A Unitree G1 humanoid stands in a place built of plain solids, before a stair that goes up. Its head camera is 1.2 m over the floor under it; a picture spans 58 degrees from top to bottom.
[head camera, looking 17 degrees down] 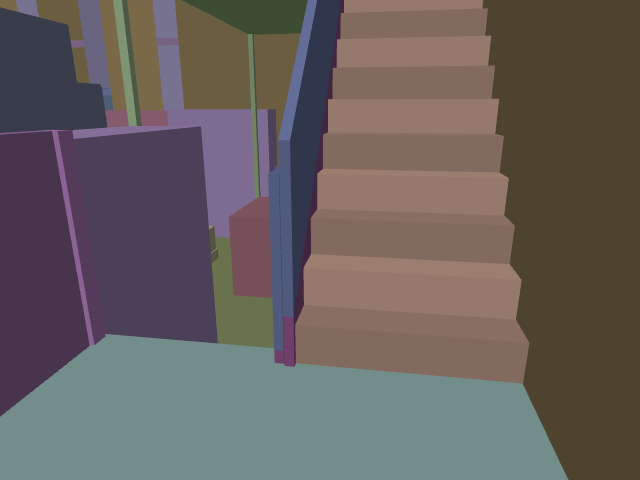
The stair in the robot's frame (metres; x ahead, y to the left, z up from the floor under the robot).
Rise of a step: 0.21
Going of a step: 0.22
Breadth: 1.06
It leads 9 degrees to the right of straight ahead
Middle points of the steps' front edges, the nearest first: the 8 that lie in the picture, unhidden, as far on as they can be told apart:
1.77 -0.40 0.21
1.99 -0.44 0.42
2.21 -0.47 0.63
2.43 -0.50 0.84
2.64 -0.54 1.04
2.86 -0.57 1.25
3.08 -0.61 1.46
3.30 -0.64 1.67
